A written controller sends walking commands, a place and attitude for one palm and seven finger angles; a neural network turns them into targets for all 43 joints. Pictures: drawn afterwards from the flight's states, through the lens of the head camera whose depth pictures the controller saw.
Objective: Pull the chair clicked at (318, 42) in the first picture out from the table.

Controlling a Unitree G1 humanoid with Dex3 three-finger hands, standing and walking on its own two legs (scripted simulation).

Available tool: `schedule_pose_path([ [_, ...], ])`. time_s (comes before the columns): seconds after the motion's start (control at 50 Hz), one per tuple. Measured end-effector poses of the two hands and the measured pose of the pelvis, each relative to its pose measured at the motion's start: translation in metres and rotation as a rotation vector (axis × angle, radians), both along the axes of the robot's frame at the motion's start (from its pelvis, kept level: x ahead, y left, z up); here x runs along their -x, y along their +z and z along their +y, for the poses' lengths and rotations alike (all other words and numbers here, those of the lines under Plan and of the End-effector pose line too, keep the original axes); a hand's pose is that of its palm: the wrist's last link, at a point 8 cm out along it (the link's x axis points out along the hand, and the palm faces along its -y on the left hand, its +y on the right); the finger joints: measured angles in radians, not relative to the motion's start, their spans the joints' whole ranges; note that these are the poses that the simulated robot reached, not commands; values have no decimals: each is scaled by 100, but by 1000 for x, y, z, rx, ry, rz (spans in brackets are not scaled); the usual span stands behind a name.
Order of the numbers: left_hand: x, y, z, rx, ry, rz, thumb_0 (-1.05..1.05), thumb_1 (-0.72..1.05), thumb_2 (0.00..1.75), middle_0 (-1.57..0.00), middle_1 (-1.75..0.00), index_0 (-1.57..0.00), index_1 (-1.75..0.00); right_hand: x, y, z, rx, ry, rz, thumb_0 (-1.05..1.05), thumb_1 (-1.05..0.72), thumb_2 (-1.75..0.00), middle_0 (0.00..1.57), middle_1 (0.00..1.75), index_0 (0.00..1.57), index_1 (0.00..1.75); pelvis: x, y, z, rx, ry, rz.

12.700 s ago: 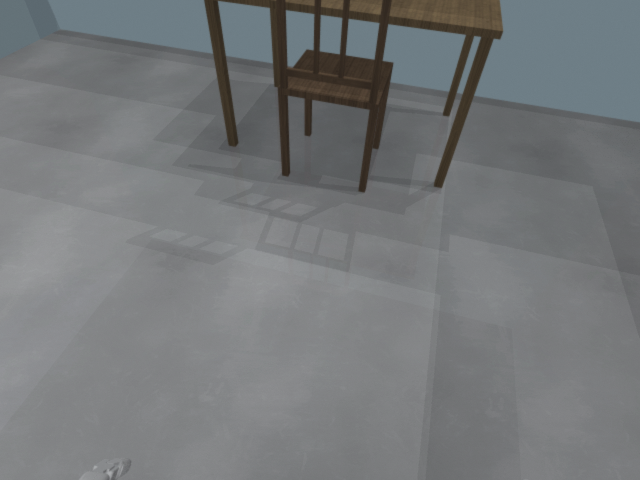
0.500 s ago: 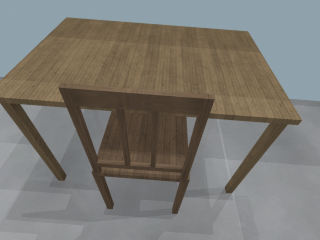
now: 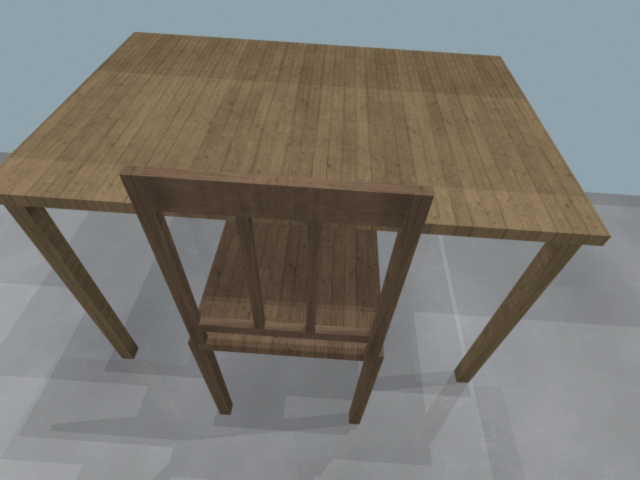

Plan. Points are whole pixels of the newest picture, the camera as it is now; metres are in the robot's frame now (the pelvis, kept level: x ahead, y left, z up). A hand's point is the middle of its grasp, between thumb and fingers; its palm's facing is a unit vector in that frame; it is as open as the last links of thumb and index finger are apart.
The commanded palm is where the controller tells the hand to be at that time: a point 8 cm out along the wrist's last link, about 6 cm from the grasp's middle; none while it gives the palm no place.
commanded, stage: look again from close up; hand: left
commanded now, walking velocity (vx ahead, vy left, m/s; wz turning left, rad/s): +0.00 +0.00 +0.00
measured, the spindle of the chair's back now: (253, 278) +0.44 +0.14 -0.07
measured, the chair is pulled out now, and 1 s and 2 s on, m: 0.00 0.00 0.00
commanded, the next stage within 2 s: raise the hand toward the chair's back in 0.06 s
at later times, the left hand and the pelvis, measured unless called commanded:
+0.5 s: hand (238, 414) +0.20 +0.11 -0.01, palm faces -0.02 -1.00 +0.07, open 8.5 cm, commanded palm +0.12 +0.20 -0.07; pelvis -0.02 -0.03 -0.05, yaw +3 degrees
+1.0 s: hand (223, 441) +0.19 +0.14 -0.07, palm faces -0.05 -1.00 +0.00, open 12.8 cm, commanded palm +0.14 +0.21 -0.06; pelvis -0.03 -0.07 -0.09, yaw +5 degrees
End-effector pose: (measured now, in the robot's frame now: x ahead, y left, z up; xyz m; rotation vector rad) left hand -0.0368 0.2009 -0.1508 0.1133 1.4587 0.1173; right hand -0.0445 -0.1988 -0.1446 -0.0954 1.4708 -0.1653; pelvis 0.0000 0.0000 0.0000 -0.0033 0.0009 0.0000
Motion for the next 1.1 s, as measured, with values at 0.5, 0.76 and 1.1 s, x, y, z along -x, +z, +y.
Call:
schedule_pose_path([
  [0.5, -220, 135, -34, 193, -82, -1448, 2, 73, 81, -17, -26, -18, -27, -186, 46, -99, 191, 210, -853, 2, -91, -90, 20, 30, 20, 30, 22, -50, -30, -16, 58, 150],
  [0.76, -131, 106, 13, -126, -19, -1455, 2, 40, 68, -15, -22, -15, -23, -281, 11, -67, 74, 404, -960, 1, -91, -90, 20, 30, 20, 30, 25, -100, -65, 37, 116, 263],
  [1.1, -195, 120, 11, -11, -66, -1371, 0, 1, 52, -11, -16, -12, -16, -173, -31, -93, 78, 163, -631, 1, -90, -90, 20, 30, 21, 30, 20, -81, -60, 11, 87, 288],
])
